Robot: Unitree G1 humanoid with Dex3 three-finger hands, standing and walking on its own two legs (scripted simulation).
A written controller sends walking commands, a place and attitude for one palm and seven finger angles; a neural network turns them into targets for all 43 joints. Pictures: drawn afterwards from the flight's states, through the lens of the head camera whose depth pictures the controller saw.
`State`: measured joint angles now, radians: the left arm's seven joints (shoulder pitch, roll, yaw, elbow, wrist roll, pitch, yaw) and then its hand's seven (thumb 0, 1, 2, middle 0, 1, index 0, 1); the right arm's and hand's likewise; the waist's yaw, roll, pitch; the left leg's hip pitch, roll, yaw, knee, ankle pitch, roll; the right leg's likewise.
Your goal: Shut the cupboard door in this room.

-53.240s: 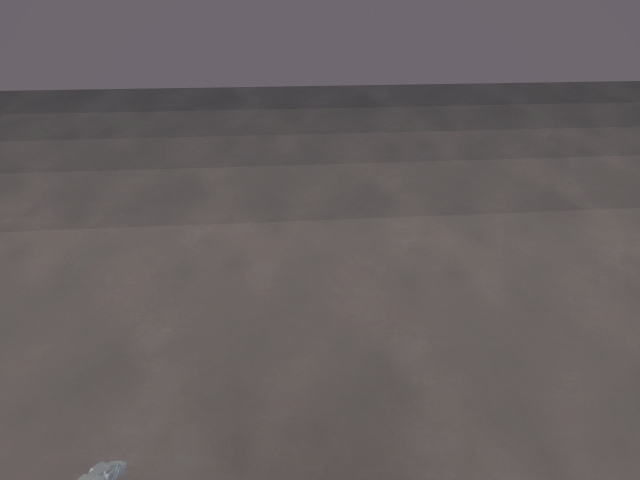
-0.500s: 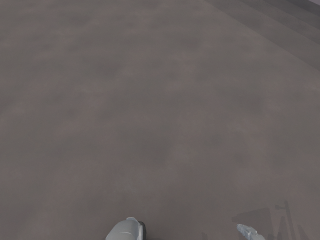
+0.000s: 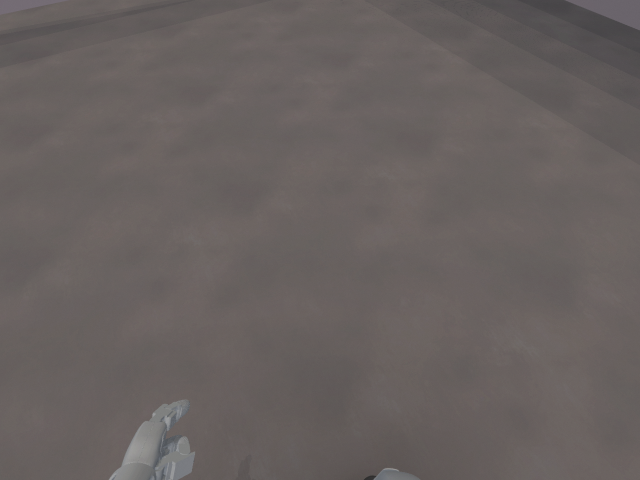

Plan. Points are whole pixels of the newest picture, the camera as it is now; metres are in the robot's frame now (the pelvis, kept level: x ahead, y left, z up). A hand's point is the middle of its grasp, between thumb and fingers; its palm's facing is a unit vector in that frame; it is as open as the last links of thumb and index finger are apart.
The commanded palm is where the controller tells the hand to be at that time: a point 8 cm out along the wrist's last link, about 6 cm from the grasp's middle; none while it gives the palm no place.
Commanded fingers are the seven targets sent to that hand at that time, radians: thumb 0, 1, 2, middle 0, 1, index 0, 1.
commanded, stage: turn to face it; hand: left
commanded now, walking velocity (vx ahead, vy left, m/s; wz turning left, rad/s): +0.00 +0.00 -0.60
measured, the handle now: out of the picture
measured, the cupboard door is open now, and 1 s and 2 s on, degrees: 47 47 47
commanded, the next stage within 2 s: none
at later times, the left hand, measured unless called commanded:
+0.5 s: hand out of the picture +0.13 +0.21 -0.16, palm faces -0.09 -0.98 -0.18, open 7.3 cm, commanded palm none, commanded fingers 0.00 0.90 0.90 -0.20 -0.30 -0.20 -0.30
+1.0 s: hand (255, 375) +0.29 +0.11 -0.15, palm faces -0.50 -0.83 -0.26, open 7.4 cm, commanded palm none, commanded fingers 0.00 0.90 0.90 -0.20 -0.30 -0.20 -0.30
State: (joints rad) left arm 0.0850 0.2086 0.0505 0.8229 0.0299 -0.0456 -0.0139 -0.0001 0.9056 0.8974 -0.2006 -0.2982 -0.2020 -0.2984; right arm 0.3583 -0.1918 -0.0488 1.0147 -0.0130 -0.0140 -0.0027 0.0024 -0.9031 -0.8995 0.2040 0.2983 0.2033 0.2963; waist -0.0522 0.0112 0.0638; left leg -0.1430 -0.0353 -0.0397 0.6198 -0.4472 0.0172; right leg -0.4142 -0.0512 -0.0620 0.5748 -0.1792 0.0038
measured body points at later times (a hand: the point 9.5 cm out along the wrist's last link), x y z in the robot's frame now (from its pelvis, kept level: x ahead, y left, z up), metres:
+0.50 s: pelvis +0.08 +0.02 +0.02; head +0.11 +0.04 +0.46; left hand +0.14 +0.26 -0.15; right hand +0.15 -0.23 -0.11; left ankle +0.10 +0.11 -0.72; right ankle +0.05 -0.10 -0.67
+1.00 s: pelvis +0.09 -0.01 +0.01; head +0.13 -0.03 +0.46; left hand +0.32 +0.16 -0.13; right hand +0.00 -0.28 -0.13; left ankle +0.14 +0.11 -0.67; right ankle +0.03 -0.13 -0.72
